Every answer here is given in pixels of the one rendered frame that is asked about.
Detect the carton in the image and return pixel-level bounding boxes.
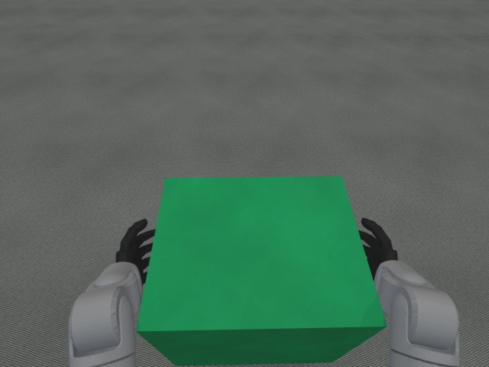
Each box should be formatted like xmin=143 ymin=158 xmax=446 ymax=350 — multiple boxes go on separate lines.
xmin=136 ymin=177 xmax=387 ymax=366

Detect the robot left hand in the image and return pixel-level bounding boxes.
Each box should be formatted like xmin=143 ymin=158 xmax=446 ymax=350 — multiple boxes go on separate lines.
xmin=116 ymin=219 xmax=156 ymax=286

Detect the robot right forearm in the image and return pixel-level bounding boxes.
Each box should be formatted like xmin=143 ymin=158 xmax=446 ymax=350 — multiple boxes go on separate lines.
xmin=374 ymin=260 xmax=459 ymax=367

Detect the robot right hand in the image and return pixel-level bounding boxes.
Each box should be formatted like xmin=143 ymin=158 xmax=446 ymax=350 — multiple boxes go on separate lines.
xmin=358 ymin=218 xmax=398 ymax=280

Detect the robot left forearm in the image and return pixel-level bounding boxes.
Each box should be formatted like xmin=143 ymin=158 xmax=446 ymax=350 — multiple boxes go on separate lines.
xmin=68 ymin=261 xmax=143 ymax=367

